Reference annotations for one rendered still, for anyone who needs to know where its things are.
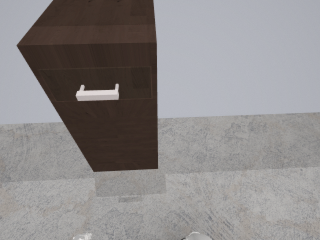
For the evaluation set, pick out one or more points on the drawer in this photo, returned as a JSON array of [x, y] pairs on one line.
[[134, 81]]

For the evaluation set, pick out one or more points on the cabinet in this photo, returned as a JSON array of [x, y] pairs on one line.
[[113, 135]]

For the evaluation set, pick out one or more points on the handle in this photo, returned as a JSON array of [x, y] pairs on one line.
[[97, 95]]

